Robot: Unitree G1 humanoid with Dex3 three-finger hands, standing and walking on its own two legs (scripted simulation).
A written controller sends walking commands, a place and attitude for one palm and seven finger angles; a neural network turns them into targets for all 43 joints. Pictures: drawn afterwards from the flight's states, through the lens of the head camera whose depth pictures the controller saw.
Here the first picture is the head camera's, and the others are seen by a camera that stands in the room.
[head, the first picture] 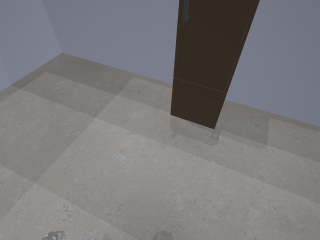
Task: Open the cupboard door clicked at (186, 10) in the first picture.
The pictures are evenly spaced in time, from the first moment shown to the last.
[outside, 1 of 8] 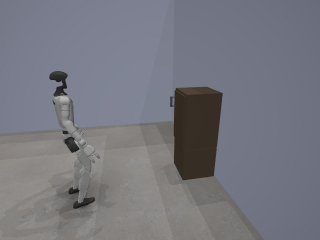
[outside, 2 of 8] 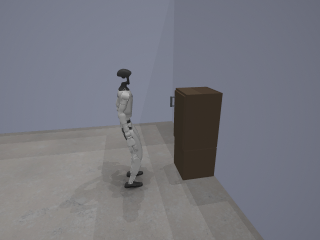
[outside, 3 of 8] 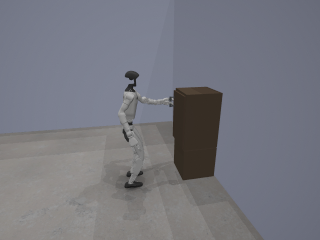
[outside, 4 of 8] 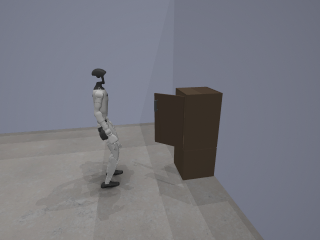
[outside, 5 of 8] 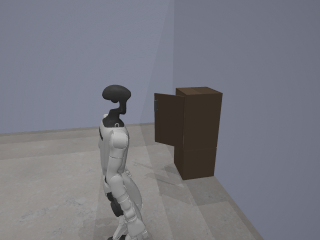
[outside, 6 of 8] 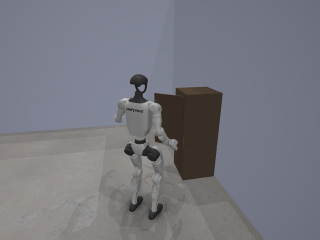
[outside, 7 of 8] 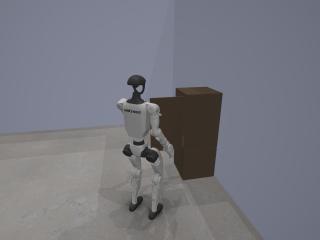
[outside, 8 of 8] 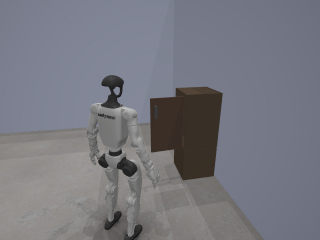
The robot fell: no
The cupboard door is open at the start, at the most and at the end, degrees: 0 94 94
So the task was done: yes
